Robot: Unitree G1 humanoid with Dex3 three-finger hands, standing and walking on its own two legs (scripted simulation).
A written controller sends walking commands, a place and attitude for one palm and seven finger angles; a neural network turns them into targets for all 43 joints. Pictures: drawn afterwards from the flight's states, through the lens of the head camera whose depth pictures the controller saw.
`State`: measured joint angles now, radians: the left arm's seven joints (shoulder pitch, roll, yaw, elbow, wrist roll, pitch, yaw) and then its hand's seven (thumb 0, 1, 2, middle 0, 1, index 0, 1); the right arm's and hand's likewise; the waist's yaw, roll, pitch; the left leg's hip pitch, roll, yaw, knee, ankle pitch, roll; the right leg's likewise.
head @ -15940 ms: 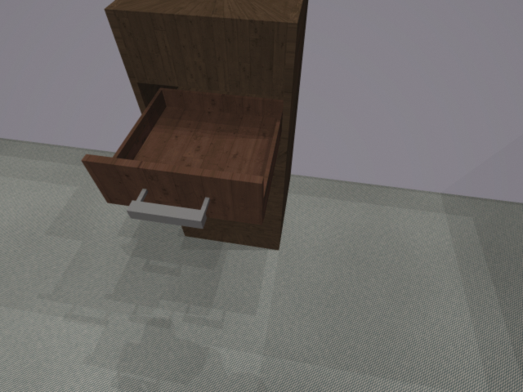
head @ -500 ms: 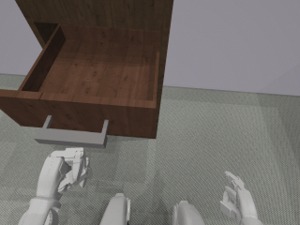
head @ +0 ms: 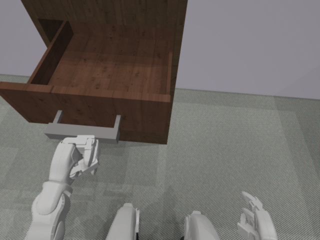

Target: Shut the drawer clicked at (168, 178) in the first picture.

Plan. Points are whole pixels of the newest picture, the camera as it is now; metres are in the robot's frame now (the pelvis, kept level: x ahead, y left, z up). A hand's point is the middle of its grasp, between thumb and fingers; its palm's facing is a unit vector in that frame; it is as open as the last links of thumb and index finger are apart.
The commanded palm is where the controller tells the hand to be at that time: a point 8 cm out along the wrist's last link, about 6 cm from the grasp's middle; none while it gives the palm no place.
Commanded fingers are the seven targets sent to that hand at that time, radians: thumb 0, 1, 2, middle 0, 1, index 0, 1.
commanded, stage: push the drawer shut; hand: left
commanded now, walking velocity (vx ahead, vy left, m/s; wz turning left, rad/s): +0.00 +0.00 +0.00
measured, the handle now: (86, 125) +0.37 +0.20 +0.05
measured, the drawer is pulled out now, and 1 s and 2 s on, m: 0.26 0.12 0.01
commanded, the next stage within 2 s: none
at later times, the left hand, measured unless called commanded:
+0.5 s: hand (104, 129) +0.36 +0.15 +0.05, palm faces -0.08 -1.00 -0.04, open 3.0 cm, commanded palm +0.36 +0.21 +0.05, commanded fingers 0.00 0.90 0.90 -1.40 -1.60 -1.40 -1.60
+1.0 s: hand (107, 109) +0.42 +0.16 +0.05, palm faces -0.08 -1.00 -0.04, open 3.0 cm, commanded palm +0.41 +0.21 +0.05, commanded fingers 0.00 0.90 0.90 -1.40 -1.60 -1.40 -1.60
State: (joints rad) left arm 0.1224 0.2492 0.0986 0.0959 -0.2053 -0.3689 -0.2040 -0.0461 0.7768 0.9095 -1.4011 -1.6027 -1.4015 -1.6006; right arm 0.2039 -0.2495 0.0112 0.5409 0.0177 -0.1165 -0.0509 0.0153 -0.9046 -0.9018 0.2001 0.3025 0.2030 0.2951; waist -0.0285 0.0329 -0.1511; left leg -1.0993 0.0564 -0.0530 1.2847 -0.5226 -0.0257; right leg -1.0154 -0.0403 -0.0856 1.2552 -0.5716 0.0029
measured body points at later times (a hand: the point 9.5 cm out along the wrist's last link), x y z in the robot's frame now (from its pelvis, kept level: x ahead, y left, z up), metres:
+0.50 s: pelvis +0.00 +0.01 +0.01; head +0.10 +0.02 +0.45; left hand +0.36 +0.21 +0.05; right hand +0.13 -0.25 -0.09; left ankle +0.05 +0.13 -0.62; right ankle +0.02 -0.13 -0.62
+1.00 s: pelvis +0.00 +0.00 +0.01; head +0.12 +0.01 +0.44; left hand +0.42 +0.21 +0.05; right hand +0.10 -0.26 -0.11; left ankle +0.05 +0.13 -0.62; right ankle +0.02 -0.13 -0.62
